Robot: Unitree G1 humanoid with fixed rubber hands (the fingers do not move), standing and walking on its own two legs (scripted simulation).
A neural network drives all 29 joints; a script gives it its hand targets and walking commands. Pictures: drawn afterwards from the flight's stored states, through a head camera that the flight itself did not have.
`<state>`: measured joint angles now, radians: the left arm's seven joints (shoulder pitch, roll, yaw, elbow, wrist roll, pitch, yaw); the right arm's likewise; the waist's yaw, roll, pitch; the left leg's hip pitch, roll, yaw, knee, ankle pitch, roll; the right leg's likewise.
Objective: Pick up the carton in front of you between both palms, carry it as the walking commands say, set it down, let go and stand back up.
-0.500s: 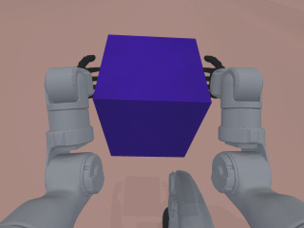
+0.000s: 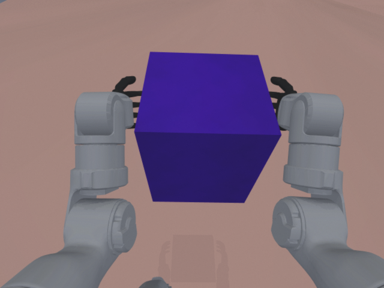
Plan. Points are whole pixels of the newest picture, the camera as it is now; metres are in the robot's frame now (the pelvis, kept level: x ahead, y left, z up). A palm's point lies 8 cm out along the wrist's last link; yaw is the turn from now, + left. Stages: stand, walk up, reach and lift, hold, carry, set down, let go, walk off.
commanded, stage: carry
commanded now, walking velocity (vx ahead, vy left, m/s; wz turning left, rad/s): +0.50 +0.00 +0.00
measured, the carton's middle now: (201, 134) +0.39 +0.00 +0.12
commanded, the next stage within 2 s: none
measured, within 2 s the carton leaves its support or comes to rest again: neither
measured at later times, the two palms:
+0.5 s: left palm (159, 68) +0.64 +0.12 +0.13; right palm (265, 73) +0.64 -0.18 +0.12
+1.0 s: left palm (160, 46) +0.85 +0.15 +0.09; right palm (245, 48) +0.84 -0.15 +0.10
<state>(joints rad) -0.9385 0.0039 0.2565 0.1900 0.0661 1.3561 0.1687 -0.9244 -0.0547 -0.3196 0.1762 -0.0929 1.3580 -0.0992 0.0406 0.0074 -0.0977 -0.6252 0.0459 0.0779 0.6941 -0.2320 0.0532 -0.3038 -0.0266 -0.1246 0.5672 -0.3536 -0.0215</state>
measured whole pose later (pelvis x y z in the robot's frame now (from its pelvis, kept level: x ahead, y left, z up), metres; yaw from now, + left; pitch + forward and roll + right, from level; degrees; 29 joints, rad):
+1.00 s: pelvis +0.59 +0.00 +0.01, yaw -2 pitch +4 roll +0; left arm -0.15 -0.13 0.13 -0.27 0.13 1.24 0.07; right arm -0.18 0.14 -0.10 -0.23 -0.13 1.22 -0.08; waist -0.01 -0.02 -0.17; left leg -0.35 0.03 0.22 0.47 -0.20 0.06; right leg -0.39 -0.07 -0.07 1.06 -0.44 0.00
